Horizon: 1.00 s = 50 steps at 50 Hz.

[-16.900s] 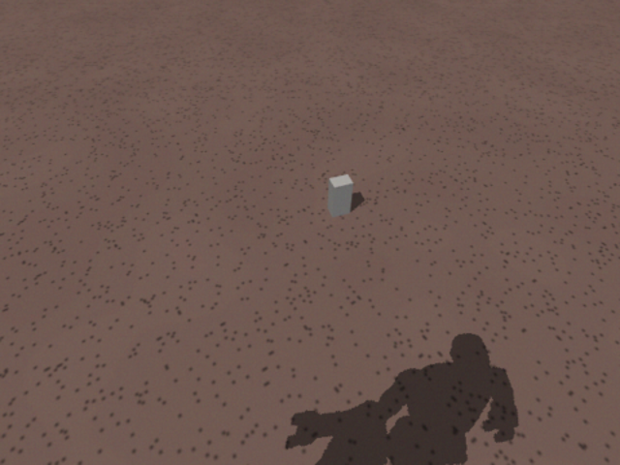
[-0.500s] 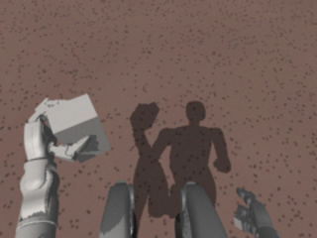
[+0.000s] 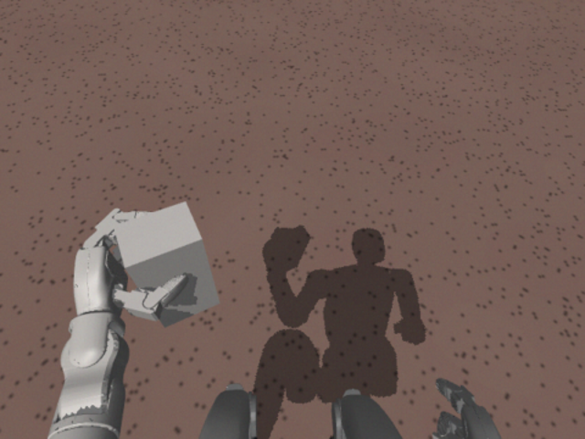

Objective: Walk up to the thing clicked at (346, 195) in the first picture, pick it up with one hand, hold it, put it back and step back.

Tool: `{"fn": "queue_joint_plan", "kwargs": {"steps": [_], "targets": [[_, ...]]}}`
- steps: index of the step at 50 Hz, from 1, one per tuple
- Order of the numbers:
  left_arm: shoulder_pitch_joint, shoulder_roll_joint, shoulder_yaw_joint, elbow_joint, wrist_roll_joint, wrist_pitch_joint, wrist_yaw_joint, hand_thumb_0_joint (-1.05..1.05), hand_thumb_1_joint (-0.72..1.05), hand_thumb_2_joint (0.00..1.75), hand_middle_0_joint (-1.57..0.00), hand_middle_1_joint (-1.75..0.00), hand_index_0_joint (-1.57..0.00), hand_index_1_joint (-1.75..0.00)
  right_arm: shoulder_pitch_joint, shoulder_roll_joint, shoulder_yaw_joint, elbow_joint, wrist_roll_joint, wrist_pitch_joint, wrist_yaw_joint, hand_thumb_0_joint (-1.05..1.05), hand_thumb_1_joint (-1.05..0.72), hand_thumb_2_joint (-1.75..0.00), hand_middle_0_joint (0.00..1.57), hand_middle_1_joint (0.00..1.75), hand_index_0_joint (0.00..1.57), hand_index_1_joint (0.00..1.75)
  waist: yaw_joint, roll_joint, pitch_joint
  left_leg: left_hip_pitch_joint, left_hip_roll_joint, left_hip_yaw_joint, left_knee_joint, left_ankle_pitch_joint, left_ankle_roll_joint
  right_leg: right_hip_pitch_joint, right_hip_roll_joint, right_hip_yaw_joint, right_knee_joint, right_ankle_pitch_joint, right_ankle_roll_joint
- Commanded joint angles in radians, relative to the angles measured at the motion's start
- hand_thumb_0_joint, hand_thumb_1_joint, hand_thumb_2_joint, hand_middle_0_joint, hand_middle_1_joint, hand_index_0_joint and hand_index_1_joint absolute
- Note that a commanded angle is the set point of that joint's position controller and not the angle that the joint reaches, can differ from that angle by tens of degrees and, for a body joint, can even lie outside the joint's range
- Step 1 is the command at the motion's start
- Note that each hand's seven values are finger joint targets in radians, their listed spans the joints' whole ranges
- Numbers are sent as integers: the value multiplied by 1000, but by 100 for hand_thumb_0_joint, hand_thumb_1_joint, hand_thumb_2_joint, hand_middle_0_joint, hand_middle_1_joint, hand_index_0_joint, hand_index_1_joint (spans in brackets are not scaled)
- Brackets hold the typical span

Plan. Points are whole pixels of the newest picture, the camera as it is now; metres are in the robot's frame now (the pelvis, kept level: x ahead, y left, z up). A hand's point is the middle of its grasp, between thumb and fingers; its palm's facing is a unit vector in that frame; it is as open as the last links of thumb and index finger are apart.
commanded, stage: lift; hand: left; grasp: from the side
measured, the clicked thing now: (174, 270) +0.35 +0.17 +0.00
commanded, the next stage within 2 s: hold in 0.80 s
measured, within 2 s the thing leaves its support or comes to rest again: neither
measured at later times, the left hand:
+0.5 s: hand (158, 248) +0.34 +0.17 +0.08, palm faces +0.14 -0.99 -0.02, open 10.3 cm
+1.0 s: hand (156, 226) +0.36 +0.17 +0.10, palm faces +0.15 -0.99 -0.02, open 10.3 cm
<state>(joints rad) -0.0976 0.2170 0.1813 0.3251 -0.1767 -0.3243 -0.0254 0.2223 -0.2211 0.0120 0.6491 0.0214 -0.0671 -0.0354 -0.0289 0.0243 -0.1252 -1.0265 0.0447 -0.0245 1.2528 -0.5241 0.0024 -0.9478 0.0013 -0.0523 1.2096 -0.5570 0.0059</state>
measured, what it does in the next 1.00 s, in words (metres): rises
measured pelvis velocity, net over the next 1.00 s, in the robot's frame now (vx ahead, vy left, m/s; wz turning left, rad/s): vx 0.03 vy -0.01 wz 0.01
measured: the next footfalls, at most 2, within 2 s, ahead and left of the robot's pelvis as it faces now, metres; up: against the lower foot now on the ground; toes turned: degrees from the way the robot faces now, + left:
none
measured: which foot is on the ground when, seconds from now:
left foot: down 0.00-1.00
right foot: down 0.00-1.00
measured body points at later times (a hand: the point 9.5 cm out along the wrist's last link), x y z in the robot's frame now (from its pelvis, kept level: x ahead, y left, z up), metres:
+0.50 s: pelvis +0.01 -0.01 +0.04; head +0.08 +0.00 +0.49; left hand +0.33 +0.22 +0.08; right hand +0.15 -0.25 -0.07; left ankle +0.04 +0.11 -0.63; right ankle +0.02 -0.13 -0.63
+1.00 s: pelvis +0.03 -0.01 +0.06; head +0.08 +0.00 +0.51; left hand +0.34 +0.22 +0.10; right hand +0.15 -0.25 -0.05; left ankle +0.04 +0.11 -0.63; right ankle +0.02 -0.13 -0.63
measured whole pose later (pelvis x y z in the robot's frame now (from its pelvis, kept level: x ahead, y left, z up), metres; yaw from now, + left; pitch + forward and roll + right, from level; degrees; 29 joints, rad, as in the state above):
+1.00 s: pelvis +0.03 -0.01 +0.06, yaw +0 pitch +9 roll -1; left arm -0.10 0.18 0.15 0.40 -0.16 -0.36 -0.01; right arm 0.23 -0.22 0.00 0.68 0.00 -0.03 -0.03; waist -0.03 0.02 -0.05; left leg -0.65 0.04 0.00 0.93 -0.44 -0.01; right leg -0.59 0.00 -0.04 0.89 -0.47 0.00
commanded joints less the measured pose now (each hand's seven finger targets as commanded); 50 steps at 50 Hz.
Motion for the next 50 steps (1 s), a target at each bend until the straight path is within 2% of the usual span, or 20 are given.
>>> {"fn": "queue_joint_plan", "kwargs": {"steps": [1,2,3,6,8,9,10,13,15,17,22,27,28,33,36,38,45,46,48,50], "targets": [[-290,151,53,-257,-13,-106,6,0,11,119,-126,-136,-127,-136,11,-143,-59,-109,-7,-37,-12,0,-91,-90,20,30,20,30,-5,60,-339,362,-21,-29,-235,228,1,150,18,4,-209,278,-26],[-239,116,28,-222,-13,-99,2,0,13,120,-126,-136,-127,-136,15,-139,-56,-114,-8,-36,-10,0,-91,-90,20,30,20,30,-2,42,-329,372,-21,-34,-254,234,0,160,19,-1,-219,278,-27],[-279,143,40,-274,-16,-101,3,0,14,120,-126,-136,-128,-136,13,-144,-58,-115,-6,-36,-11,0,-91,-90,20,30,20,30,10,57,-341,388,-23,-25,-259,250,-1,185,17,5,-232,297,-26],[-248,139,46,-266,-17,-96,6,0,12,121,-126,-136,-127,-136,14,-140,-57,-116,-8,-31,-9,0,-91,-90,20,30,20,30,13,54,-343,429,-22,-22,-287,266,-2,229,19,4,-260,314,-26],[-259,103,30,-241,-25,-91,9,0,13,122,-126,-138,-127,-138,19,-136,-52,-110,-9,-30,-9,0,-91,-90,20,30,20,30,-3,13,-317,428,-20,-25,-298,273,1,242,22,1,-279,322,-23],[-289,131,50,-277,-22,-100,14,0,13,122,-126,-137,-127,-137,6,-130,-52,-113,-10,-31,-10,0,-91,-90,20,30,20,30,5,31,-306,410,-25,-16,-301,249,3,255,19,9,-290,309,-21],[-260,111,38,-216,-18,-95,17,0,11,122,-126,-138,-127,-138,13,-128,-51,-104,-11,-31,-11,0,-91,-90,20,30,20,30,-2,16,-291,413,-24,-14,-309,245,4,259,18,11,-300,310,-20],[-288,114,36,-215,-10,-105,17,0,12,121,-124,-136,-126,-136,6,-129,-53,-108,-15,-32,-12,0,-91,-90,20,30,20,30,-7,14,-265,414,-25,-10,-335,213,6,263,15,14,-325,284,-19],[-292,124,44,-219,-8,-111,17,0,15,122,-124,-137,-125,-136,4,-132,-55,-109,-14,-29,-12,0,-91,-90,20,30,20,30,7,24,-263,431,-26,-6,-350,226,4,282,12,15,-334,292,-21],[-301,103,15,-223,-10,-116,8,0,14,122,-123,-136,-125,-136,3,-133,-54,-110,-17,-30,-9,0,-91,-90,20,30,20,30,3,43,-280,477,-23,-12,-364,251,-2,286,16,9,-335,307,-25],[-308,121,33,-237,-16,-121,5,0,11,121,-123,-136,-124,-136,1,-129,-51,-105,-18,-30,-14,0,-92,-90,20,30,20,30,6,26,-290,494,-30,5,-375,280,6,362,10,26,-377,356,-16],[-308,89,26,-215,-20,-125,20,0,9,120,-121,-135,-122,-135,-4,-119,-47,-100,-23,-28,-15,0,-92,-90,20,30,20,30,-2,-8,-275,485,-33,12,-386,289,11,404,7,39,-403,381,-5],[-267,61,12,-140,-17,-118,17,0,10,122,-121,-136,-123,-136,-1,-125,-48,-96,-22,-28,-14,0,-92,-90,20,30,20,30,-5,-15,-257,481,-32,11,-390,294,11,395,9,31,-399,382,-9],[-328,126,37,-212,1,-141,17,0,15,122,-123,-136,-125,-137,0,-127,-54,-92,-25,-17,-11,0,-91,-90,20,30,20,30,10,18,-255,533,-33,10,-416,324,5,414,10,26,-410,399,-14],[-298,101,28,-200,-14,-138,9,0,14,123,-125,-138,-126,-139,4,-126,-53,-90,-24,-18,-11,0,-92,-90,20,30,20,30,5,6,-283,543,-35,15,-412,354,9,455,9,34,-421,440,-9],[-298,81,13,-187,-17,-132,9,0,11,121,-124,-137,-125,-137,-9,-128,-53,-99,-21,-17,-11,0,-92,-90,20,30,20,30,-3,-4,-243,543,-34,17,-422,339,11,442,10,36,-433,431,-8],[-315,105,26,-213,-3,-135,21,0,16,122,-123,-137,-124,-137,6,-129,-57,-89,-22,-3,-5,0,-91,-90,20,30,20,30,4,5,-242,583,-30,12,-441,385,5,454,16,23,-438,450,-13],[-308,116,31,-219,0,-137,21,0,15,115,-124,-135,-126,-135,4,-131,-61,-84,-23,-4,-4,0,-92,-90,20,30,20,30,8,22,-245,588,-31,13,-447,381,3,458,15,23,-437,445,-15],[-277,74,4,-180,-10,-129,13,0,15,115,-123,-134,-125,-134,12,-128,-57,-85,-24,-3,-1,0,-92,-90,20,30,20,30,-3,13,-266,614,-28,8,-441,429,4,466,20,20,-433,478,-15],[-307,100,25,-236,-19,-128,14,0,15,113,-124,-134,-125,-134,16,-134,-60,-84,-20,-1,-2,0,-93,-90,20,30,20,30,4,21,-271,621,-29,11,-440,462,7,485,16,24,-440,515,-12]]}}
